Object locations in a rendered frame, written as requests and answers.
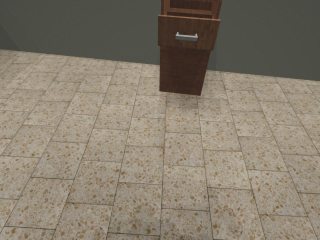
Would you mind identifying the drawer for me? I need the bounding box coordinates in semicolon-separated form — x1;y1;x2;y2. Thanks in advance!
158;11;221;51

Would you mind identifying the cabinet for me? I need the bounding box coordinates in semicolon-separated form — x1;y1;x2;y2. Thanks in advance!
159;0;223;96

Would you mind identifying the handle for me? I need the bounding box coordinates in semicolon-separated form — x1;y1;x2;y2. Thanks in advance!
175;32;198;41

